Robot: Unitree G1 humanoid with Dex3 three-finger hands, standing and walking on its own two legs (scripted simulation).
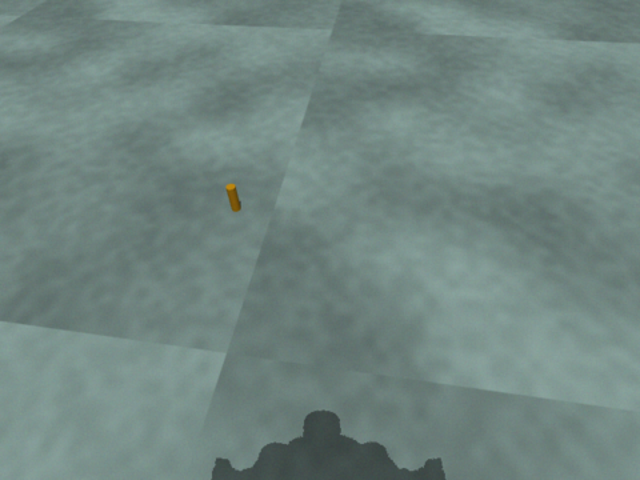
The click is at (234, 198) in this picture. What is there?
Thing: slim round
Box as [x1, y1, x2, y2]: [226, 184, 240, 211]
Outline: 228,184 226,186 231,207 232,210 237,211 240,207 235,186 233,184
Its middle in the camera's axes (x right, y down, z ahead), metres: -0.39 -0.21 +1.73
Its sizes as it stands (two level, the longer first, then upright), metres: 0.041 0.041 0.133
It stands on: the floor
